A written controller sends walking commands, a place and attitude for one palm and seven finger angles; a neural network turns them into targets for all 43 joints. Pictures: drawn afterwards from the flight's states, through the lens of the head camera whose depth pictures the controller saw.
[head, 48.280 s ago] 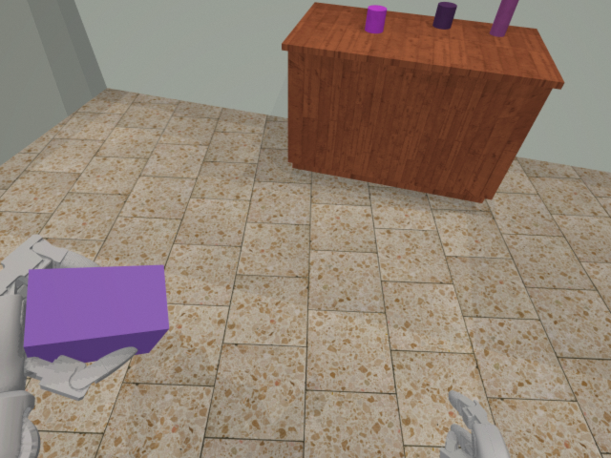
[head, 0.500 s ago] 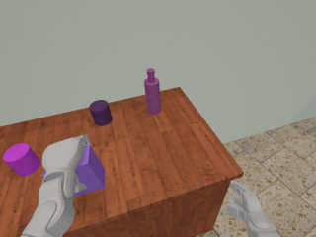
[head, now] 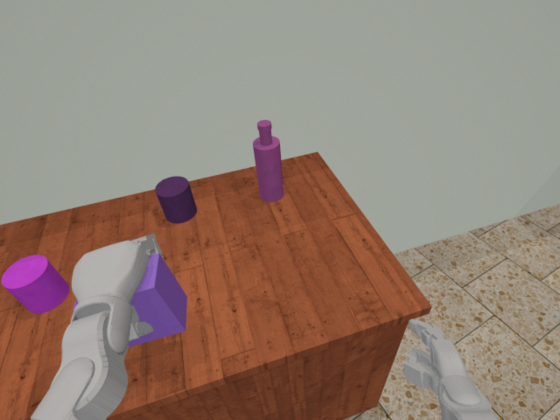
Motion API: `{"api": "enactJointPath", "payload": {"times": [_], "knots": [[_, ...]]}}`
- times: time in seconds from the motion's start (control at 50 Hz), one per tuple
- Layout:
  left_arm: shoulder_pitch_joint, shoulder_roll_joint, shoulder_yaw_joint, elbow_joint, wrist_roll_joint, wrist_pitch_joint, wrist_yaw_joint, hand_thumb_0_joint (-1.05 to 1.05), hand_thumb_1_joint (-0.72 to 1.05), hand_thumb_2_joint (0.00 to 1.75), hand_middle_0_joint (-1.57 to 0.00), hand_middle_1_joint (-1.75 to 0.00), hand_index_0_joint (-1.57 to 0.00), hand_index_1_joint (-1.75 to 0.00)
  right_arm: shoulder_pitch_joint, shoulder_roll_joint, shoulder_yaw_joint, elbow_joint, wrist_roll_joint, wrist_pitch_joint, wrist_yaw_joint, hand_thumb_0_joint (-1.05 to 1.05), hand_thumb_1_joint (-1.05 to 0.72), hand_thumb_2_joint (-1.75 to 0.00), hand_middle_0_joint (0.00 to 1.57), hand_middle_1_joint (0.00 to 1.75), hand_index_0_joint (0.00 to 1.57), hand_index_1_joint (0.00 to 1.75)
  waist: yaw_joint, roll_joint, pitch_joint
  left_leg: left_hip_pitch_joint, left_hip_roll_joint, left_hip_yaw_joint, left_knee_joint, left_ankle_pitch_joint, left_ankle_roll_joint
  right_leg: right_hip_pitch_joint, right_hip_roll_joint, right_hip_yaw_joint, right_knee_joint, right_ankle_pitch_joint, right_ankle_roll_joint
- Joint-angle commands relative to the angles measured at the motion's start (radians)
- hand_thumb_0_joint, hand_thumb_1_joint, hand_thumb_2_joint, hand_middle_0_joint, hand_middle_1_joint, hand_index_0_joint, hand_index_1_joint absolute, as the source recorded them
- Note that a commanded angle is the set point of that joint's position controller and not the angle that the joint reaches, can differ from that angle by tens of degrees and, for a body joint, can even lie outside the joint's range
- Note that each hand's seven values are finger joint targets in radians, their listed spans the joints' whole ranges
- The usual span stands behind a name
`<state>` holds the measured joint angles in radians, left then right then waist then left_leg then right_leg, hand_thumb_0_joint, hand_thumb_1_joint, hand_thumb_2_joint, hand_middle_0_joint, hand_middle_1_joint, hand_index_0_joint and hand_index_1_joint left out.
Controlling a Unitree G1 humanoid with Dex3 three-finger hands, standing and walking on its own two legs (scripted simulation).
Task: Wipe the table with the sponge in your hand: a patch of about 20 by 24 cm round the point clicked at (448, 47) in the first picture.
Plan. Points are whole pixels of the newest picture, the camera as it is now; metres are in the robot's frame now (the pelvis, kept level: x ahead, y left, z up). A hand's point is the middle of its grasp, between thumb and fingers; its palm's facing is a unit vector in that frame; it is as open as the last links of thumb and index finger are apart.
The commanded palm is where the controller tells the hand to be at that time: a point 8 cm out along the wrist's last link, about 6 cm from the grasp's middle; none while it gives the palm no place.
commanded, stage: bring the sponge back beside the body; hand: left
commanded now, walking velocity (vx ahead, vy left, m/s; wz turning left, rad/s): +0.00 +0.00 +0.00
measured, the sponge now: (141, 309) +0.23 +0.26 +0.05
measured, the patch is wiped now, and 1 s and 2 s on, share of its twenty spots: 1.00 1.00 1.00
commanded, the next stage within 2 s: step back with the hand held close in 1.42 s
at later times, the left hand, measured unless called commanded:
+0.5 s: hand (110, 303) +0.21 +0.28 +0.09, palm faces +0.06 -0.13 -0.99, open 10.5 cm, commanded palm +0.18 +0.27 +0.17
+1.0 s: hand (84, 323) +0.17 +0.29 +0.10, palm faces +0.09 -0.16 -0.98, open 10.5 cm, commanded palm +0.14 +0.28 +0.18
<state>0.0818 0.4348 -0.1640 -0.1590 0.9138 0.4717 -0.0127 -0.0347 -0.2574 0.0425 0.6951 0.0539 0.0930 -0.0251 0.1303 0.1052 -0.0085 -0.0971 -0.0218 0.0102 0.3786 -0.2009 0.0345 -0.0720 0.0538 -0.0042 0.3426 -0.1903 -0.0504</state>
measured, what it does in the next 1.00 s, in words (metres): stands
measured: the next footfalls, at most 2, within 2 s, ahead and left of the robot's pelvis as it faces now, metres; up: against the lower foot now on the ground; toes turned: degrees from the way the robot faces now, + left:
none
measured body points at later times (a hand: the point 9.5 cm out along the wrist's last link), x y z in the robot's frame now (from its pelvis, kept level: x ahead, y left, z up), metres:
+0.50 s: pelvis +0.00 +0.00 +0.00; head -0.04 -0.04 +0.45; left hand +0.20 +0.28 +0.15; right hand +0.27 -0.19 -0.07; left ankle +0.01 +0.10 -0.75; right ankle +0.00 -0.09 -0.75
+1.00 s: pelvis -0.02 +0.01 +0.00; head -0.05 -0.03 +0.44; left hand +0.17 +0.29 +0.16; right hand +0.26 -0.18 -0.06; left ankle +0.01 +0.10 -0.75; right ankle +0.00 -0.09 -0.75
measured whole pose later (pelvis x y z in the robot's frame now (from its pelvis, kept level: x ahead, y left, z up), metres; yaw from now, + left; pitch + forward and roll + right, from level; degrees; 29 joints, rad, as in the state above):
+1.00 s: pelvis -0.02 +0.01 +0.00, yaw +0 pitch -6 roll -1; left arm 0.26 0.49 -0.05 -0.33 0.86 0.47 -0.03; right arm -0.04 -0.26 0.05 0.68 0.05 0.08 -0.02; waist 0.14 0.11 0.00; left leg -0.10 -0.03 0.01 0.41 -0.20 0.04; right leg -0.07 0.05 0.00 0.37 -0.18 -0.04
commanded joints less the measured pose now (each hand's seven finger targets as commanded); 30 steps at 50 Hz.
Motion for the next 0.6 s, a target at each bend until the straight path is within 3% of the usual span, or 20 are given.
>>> {"api": "enactJointPath", "payload": {"times": [0.0, 0.02, 0.04, 0.1, 0.12, 0.18, 0.28, 0.3, 0.36, 0.4, 0.46, 0.5, 0.52, 0.58], "knots": [[-0.244, 0.249, 0.218, -0.205, 0.034, 0.004, 0.075, 0.00, 0.10, 1.30, -1.20, -1.60, -1.20, -1.60, -0.271, -0.097, -0.026, -0.185, 0.004, -0.056, -0.002, 0.00, -0.90, -0.90, 0.20, 0.30, 0.20, 0.30, 0.009, -0.037, -0.165, 0.049, 0.004, -0.115, -0.036, 0.222, 0.020, 0.017, -0.020, 0.157, -0.053, 0.143, -0.051], [-0.228, 0.220, 0.199, -0.180, 0.023, 0.017, 0.072, 0.00, 0.10, 1.30, -1.20, -1.60, -1.20, -1.60, -0.268, -0.093, -0.025, -0.187, 0.005, -0.052, -0.001, 0.00, -0.90, -0.90, 0.20, 0.30, 0.20, 0.30, 0.008, -0.066, -0.160, 0.036, 0.004, -0.106, -0.033, 0.215, 0.021, 0.019, -0.023, 0.139, -0.049, 0.137, -0.045], [-0.239, 0.230, 0.203, -0.169, 0.022, 0.025, 0.070, 0.00, 0.10, 1.30, -1.20, -1.60, -1.20, -1.60, -0.277, -0.096, -0.024, -0.181, 0.008, -0.049, -0.001, 0.00, -0.90, -0.90, 0.20, 0.30, 0.20, 0.30, 0.004, -0.077, -0.147, 0.036, 0.003, -0.107, -0.030, 0.211, 0.019, 0.000, -0.027, 0.149, -0.056, 0.131, -0.043], [-0.207, 0.251, 0.222, -0.194, 0.007, 0.047, 0.057, 0.00, 0.10, 1.30, -1.20, -1.60, -1.20, -1.60, -0.292, -0.106, -0.024, -0.191, 0.010, -0.042, 0.001, 0.00, -0.90, -0.90, 0.20, 0.30, 0.20, 0.30, 0.008, -0.047, -0.165, 0.036, 0.000, -0.108, -0.028, 0.216, 0.020, 0.016, -0.027, 0.165, -0.049, 0.146, -0.045], [-0.211, 0.219, 0.188, -0.206, 0.008, 0.051, 0.049, 0.00, 0.10, 1.30, -1.20, -1.60, -1.20, -1.60, -0.288, -0.101, -0.023, -0.197, 0.011, -0.042, 0.002, 0.00, -0.90, -0.90, 0.20, 0.30, 0.20, 0.30, 0.002, -0.045, -0.184, 0.033, 0.000, -0.102, -0.023, 0.219, 0.023, 0.025, -0.029, 0.141, -0.038, 0.152, -0.041], [-0.199, 0.201, 0.157, -0.255, 0.007, 0.039, 0.029, 0.00, 0.10, 1.30, -1.20, -1.60, -1.20, -1.60, -0.288, -0.097, -0.024, -0.206, 0.010, -0.048, 0.002, 0.00, -0.90, -0.90, 0.20, 0.30, 0.20, 0.30, -0.004, -0.030, -0.196, 0.055, 0.000, -0.109, -0.014, 0.240, 0.027, 0.018, -0.031, 0.135, -0.035, 0.178, -0.038], [-0.155, 0.253, 0.210, -0.298, 0.017, 0.002, 0.022, 0.00, 0.10, 1.30, -1.20, -1.60, -1.20, -1.60, -0.265, -0.096, -0.024, -0.207, 0.002, -0.052, -0.003, 0.00, -0.90, -0.90, 0.20, 0.30, 0.20, 0.30, -0.001, -0.053, -0.198, 0.060, 0.000, -0.112, 0.001, 0.257, 0.030, 0.025, -0.033, 0.141, -0.030, 0.211, -0.036], [-0.179, 0.262, 0.219, -0.333, 0.018, -0.007, 0.026, 0.00, 0.10, 1.30, -1.20, -1.60, -1.20, -1.60, -0.273, -0.095, -0.024, -0.215, 0.002, -0.056, -0.005, 0.00, -0.90, -0.90, 0.20, 0.30, 0.20, 0.30, -0.003, -0.026, -0.189, 0.062, 0.004, -0.117, -0.007, 0.240, 0.030, 0.020, -0.027, 0.153, -0.035, 0.185, -0.042], [-0.184, 0.258, 0.219, -0.286, 0.027, -0.015, 0.042, 0.00, 0.10, 1.30, -1.20, -1.60, -1.20, -1.60, -0.262, -0.094, -0.024, -0.201, -0.001, -0.056, -0.011, 0.00, -0.90, -0.90, 0.20, 0.30, 0.20, 0.30, 0.001, -0.038, -0.144, 0.056, 0.005, -0.118, -0.014, 0.205, 0.028, -0.015, -0.027, 0.144, -0.055, 0.114, -0.041], [-0.187, 0.287, 0.249, -0.293, 0.025, -0.016, 0.052, 0.00, 0.10, 1.30, -1.20, -1.60, -1.20, -1.60, -0.272, -0.096, -0.026, -0.200, 0.002, -0.058, -0.013, 0.00, -0.90, -0.90, 0.20, 0.30, 0.20, 0.30, 0.003, -0.018, -0.147, 0.054, 0.006, -0.122, -0.019, 0.190, 0.026, -0.010, -0.023, 0.170, -0.058, 0.096, -0.047], [-0.165, 0.246, 0.219, -0.264, 0.016, -0.005, 0.050, 0.00, 0.10, 1.30, -1.20, -1.60, -1.20, -1.60, -0.276, -0.095, -0.025, -0.196, 0.003, -0.059, -0.011, 0.00, -0.90, -0.90, 0.20, 0.30, 0.20, 0.30, 0.006, -0.029, -0.140, 0.048, 0.003, -0.119, -0.020, 0.191, 0.024, -0.011, -0.027, 0.149, -0.057, 0.097, -0.043], [-0.159, 0.257, 0.229, -0.306, 0.007, -0.002, 0.047, 0.00, 0.10, 1.30, -1.20, -1.60, -1.20, -1.60, -0.288, -0.097, -0.026, -0.205, 0.007, -0.063, -0.008, 0.00, -0.90, -0.90, 0.20, 0.30, 0.20, 0.30, 0.004, -0.001, -0.158, 0.049, 0.004, -0.124, -0.023, 0.189, 0.022, 0.001, -0.023, 0.169, -0.051, 0.096, -0.047], [-0.147, 0.239, 0.212, -0.305, 0.003, 0.003, 0.041, 0.00, 0.10, 1.30, -1.20, -1.60, -1.20, -1.60, -0.284, -0.093, -0.023, -0.210, 0.004, -0.065, -0.008, 0.00, -0.90, -0.90, 0.20, 0.30, 0.20, 0.30, 0.011, -0.001, -0.175, 0.051, 0.003, -0.119, -0.021, 0.194, 0.027, 0.012, -0.026, 0.144, -0.043, 0.104, -0.044], [-0.109, 0.229, 0.203, -0.315, -0.005, 0.002, 0.028, 0.00, 0.10, 1.30, -1.20, -1.60, -1.20, -1.60, -0.277, -0.093, -0.027, -0.206, 0.005, -0.062, -0.004, 0.00, -0.90, -0.90, 0.20, 0.30, 0.20, 0.30, 0.001, -0.035, -0.161, 0.049, 0.005, -0.121, -0.019, 0.204, 0.025, 0.000, -0.028, 0.144, -0.045, 0.114, -0.038]]}}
